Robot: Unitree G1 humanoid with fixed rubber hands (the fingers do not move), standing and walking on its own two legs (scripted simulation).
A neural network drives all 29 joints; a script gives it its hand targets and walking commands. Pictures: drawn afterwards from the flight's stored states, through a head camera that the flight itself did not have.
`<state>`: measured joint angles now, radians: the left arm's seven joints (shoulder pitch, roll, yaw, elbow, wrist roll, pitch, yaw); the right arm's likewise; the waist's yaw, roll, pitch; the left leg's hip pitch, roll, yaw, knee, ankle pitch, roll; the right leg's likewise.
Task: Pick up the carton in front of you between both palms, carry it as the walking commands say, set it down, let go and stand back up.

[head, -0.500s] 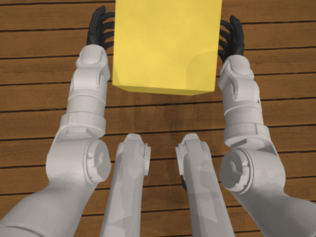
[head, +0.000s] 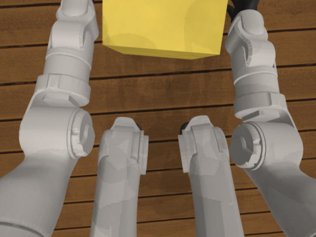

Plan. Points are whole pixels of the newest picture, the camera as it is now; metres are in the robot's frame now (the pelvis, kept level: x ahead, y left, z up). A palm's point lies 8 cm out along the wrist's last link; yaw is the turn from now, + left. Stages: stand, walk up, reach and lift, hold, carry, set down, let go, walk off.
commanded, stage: set down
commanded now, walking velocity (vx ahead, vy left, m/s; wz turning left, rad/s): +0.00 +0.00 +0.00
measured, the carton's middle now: (162, 8) +0.55 +0.01 -0.25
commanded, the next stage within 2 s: none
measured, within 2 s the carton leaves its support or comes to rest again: rests again in 0.30 s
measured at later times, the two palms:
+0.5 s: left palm (83, 3) +0.53 +0.16 -0.18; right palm (237, 18) +0.51 -0.14 -0.18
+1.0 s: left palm (82, 0) +0.54 +0.17 -0.19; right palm (239, 14) +0.52 -0.15 -0.19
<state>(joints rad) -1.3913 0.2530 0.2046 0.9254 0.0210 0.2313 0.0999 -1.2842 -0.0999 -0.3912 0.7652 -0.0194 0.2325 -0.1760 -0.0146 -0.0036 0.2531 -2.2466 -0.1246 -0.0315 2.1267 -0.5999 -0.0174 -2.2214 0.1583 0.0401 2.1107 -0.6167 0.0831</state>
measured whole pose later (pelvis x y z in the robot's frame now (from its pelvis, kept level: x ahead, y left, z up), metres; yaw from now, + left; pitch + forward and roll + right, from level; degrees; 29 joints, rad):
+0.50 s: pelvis -0.01 +0.00 -0.02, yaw +0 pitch +36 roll -2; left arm -1.45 0.28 0.23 1.09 0.04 0.18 0.06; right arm -1.33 -0.12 -0.40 0.91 -0.04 0.19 -0.13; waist -0.01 -0.01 0.33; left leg -2.23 -0.11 -0.02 2.21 -0.60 -0.01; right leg -2.21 0.14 0.02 2.20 -0.62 0.06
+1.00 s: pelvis -0.01 +0.00 -0.03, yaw +0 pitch +33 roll -2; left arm -1.51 0.30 0.33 1.10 0.13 0.17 -0.04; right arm -1.41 -0.15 -0.50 0.96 -0.14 0.17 -0.01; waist -0.02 -0.01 0.41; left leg -2.21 -0.08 -0.01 2.24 -0.60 0.01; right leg -2.19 0.12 0.01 2.22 -0.62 0.06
